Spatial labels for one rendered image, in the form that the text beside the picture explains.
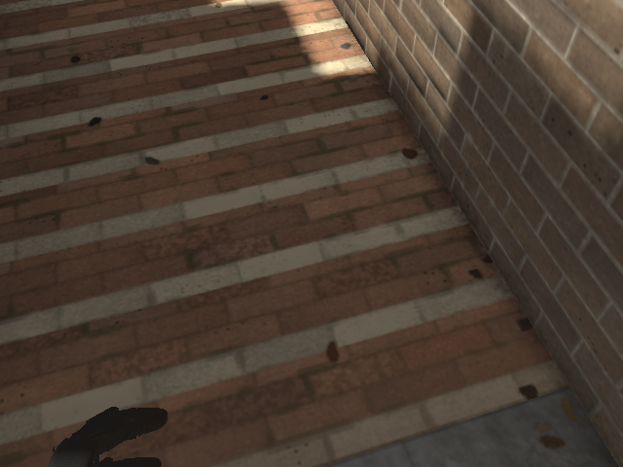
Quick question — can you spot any robot left hand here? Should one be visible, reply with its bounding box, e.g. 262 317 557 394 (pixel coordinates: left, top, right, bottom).
48 407 167 467

